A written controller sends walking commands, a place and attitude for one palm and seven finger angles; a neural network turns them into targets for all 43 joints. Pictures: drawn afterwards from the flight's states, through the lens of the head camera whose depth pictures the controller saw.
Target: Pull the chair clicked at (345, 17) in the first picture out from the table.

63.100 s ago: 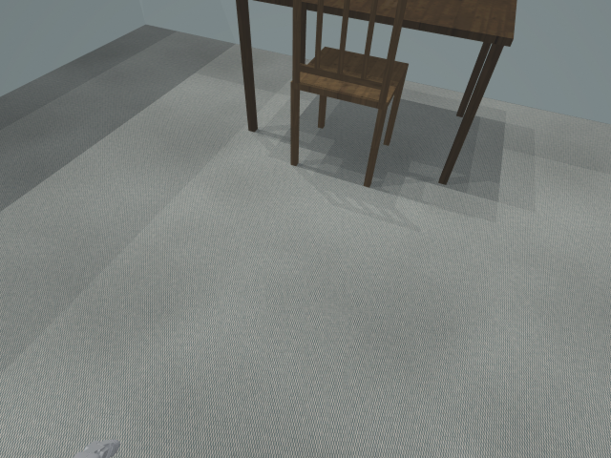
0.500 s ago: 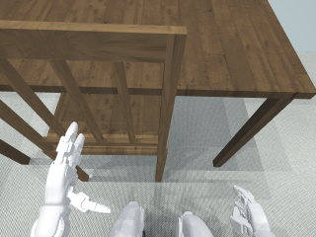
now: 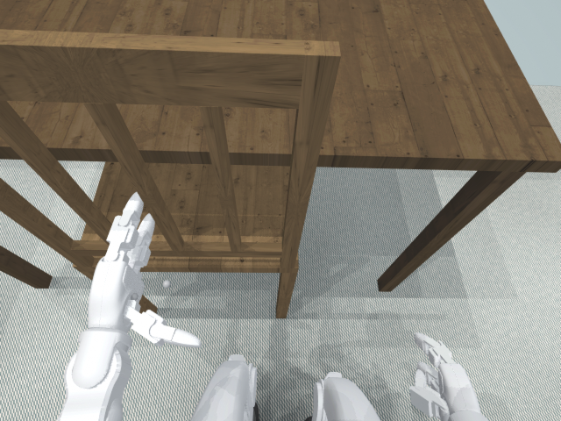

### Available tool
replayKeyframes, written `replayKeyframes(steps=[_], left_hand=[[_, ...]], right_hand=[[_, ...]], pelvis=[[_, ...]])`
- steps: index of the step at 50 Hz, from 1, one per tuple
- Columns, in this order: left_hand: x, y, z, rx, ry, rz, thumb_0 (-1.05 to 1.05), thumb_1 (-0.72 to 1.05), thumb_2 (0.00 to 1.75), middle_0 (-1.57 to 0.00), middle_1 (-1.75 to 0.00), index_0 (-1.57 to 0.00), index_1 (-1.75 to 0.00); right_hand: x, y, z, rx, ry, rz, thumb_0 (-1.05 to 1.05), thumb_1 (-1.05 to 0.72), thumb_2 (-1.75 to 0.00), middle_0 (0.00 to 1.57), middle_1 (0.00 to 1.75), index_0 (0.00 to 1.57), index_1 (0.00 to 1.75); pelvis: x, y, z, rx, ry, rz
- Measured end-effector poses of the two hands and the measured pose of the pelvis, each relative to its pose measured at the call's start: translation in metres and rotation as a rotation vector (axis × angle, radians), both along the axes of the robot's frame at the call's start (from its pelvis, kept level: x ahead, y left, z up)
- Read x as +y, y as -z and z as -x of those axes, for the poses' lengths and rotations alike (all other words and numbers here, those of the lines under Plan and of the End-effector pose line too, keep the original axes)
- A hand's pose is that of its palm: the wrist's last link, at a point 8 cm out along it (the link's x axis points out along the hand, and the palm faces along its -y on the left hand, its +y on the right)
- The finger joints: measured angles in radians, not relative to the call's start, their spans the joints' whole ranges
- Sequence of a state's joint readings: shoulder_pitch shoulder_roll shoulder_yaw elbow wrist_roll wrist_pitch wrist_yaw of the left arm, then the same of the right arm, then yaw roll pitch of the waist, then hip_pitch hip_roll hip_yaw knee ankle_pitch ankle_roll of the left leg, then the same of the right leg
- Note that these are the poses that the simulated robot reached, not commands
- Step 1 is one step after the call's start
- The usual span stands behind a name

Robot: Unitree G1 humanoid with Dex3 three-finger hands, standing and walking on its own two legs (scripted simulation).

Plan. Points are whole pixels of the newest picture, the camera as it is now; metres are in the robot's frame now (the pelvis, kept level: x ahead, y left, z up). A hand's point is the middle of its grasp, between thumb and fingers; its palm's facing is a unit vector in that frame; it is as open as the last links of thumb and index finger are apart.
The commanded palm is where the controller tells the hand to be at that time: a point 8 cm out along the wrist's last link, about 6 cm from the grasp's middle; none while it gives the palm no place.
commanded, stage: push the fingers through the gap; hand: left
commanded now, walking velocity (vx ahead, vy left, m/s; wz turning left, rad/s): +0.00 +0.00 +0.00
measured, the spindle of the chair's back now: (150, 195) +0.39 +0.20 +0.06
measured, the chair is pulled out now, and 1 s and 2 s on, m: -0.10 -0.10 -0.10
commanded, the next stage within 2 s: hook a spindle and tug to test in 1.26 s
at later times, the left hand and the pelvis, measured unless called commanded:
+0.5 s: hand (171, 253) +0.33 +0.17 +0.02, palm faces +0.04 -1.00 -0.02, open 17.0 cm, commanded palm +0.31 +0.22 +0.03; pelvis +0.00 +0.01 +0.01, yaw -1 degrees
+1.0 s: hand (171, 242) +0.35 +0.17 +0.02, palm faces +0.06 -1.00 -0.03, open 16.7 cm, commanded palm +0.34 +0.21 +0.02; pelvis -0.02 +0.00 +0.00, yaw +1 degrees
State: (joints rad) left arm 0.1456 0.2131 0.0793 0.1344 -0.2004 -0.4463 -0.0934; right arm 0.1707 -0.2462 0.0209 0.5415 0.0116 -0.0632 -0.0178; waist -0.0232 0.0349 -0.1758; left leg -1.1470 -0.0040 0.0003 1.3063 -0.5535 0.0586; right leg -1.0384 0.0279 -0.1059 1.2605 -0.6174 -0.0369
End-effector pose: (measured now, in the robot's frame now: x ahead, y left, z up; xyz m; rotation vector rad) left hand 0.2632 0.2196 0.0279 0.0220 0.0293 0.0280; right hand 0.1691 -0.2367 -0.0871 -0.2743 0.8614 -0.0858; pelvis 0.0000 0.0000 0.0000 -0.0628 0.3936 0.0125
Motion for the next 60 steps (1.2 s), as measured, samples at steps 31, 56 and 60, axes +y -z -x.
replayKeyframes(steps=[31, 56, 60], left_hand=[[0.004, 0.005, -0.056, -0.013, -0.011, -0.004, -0.02, -0.5, 0.3, -0.06, -0.08, -0.06, -0.08], [0.004, 0.009, -0.059, -0.042, -0.038, -0.008, -0.02, -0.5, 0.3, -0.06, -0.08, -0.09, -0.1], [0.004, 0.009, -0.059, -0.041, -0.035, -0.01, -0.02, -0.5, 0.3, -0.06, -0.08, -0.08, -0.09]], right_hand=[[0.003, 0.004, 0.027, 0.123, 0.042, 0.012, 0.01, -0.9, -0.9, 0.2, 0.3, 0.2, 0.3], [-0.01, 0.013, 0.058, 0.175, 0.036, 0.046, 0.01, -0.9, -0.9, 0.2, 0.3, 0.2, 0.3], [-0.011, 0.012, 0.064, 0.165, 0.042, 0.043, 0.01, -0.9, -0.9, 0.2, 0.3, 0.2, 0.3]], pelvis=[[0.011, -0.005, 0.0, 0.009, 0.01, 0.004], [0.003, 0.001, 0.024, -0.006, -0.014, 0.006], [0.001, 0.002, 0.027, -0.012, -0.011, 0.005]])
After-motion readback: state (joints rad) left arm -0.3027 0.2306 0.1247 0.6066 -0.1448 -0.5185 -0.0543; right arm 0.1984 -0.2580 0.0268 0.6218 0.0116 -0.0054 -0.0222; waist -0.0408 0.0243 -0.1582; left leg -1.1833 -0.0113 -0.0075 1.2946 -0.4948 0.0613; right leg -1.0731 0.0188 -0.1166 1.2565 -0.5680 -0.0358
